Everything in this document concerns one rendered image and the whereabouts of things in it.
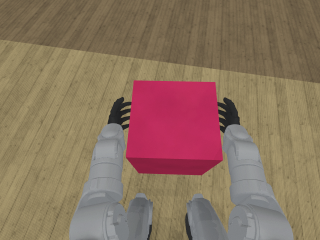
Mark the robot right forearm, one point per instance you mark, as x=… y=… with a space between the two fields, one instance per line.
x=248 y=181

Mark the left robot hand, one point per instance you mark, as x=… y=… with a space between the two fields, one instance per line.
x=116 y=113

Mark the robot left forearm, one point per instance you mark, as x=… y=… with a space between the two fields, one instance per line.
x=105 y=176

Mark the robot left upper arm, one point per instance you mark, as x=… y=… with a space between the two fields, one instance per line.
x=101 y=221

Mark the right robot thigh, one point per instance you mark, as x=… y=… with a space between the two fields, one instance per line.
x=202 y=217

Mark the right robot hand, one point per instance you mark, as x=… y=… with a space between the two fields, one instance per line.
x=231 y=114

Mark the robot right upper arm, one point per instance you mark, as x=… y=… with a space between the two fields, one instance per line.
x=251 y=222

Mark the carton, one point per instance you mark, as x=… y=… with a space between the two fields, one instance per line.
x=174 y=127

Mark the right robot shin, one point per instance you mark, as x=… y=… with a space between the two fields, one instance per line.
x=193 y=230

